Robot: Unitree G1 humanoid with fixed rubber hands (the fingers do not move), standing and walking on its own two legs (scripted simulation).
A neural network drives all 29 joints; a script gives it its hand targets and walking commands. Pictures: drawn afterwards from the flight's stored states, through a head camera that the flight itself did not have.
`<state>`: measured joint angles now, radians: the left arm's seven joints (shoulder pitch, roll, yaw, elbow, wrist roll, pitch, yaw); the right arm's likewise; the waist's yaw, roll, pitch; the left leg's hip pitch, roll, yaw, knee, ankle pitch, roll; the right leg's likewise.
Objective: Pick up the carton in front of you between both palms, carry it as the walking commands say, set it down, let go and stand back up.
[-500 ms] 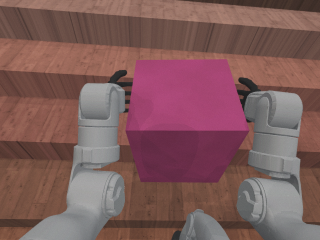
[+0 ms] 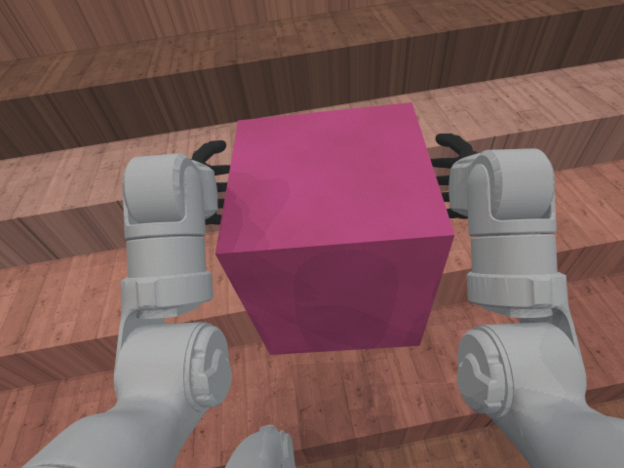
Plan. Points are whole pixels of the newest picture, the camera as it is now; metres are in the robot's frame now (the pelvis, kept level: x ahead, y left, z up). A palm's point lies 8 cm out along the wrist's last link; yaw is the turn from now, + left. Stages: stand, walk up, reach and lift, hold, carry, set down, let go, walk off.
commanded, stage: carry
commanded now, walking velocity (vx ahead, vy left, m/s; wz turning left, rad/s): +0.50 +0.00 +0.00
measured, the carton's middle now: (334, 240) +0.38 -0.04 +0.10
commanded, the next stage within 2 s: none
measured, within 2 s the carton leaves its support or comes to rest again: neither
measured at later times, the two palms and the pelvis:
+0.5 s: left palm out of the picture +0.64 +0.17 +0.35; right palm out of the picture +0.67 -0.13 +0.37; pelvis +0.27 -0.01 +0.18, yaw -1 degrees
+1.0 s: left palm out of the picture +0.76 +0.17 +0.47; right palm out of the picture +0.75 -0.12 +0.47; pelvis +0.39 +0.03 +0.30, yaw +0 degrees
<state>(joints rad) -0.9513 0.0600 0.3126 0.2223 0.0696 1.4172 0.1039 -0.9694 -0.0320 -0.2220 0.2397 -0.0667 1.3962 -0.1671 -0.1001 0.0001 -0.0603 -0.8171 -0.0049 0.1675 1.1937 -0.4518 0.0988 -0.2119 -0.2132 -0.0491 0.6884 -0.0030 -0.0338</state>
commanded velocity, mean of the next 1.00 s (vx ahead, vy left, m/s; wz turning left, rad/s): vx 0.06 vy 0.00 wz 0.00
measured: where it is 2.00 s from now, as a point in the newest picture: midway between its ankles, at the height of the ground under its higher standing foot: (328, 393)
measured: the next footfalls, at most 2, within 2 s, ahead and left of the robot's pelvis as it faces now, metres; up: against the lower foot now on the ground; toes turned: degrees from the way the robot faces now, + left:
right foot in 0.42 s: +0.42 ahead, -0.11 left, +0.17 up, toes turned -6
left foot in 0.76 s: +0.42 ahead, +0.11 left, +0.17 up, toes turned +5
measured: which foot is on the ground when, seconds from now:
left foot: down 0.00-0.46, up 0.48-0.74, down 0.76-1.00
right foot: up 0.00-0.40, down 0.42-1.00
